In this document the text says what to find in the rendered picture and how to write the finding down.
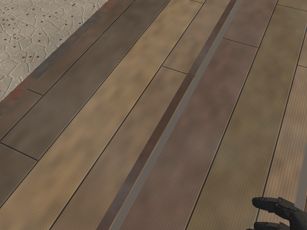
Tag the robot right hand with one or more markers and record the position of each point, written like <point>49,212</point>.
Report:
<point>283,208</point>

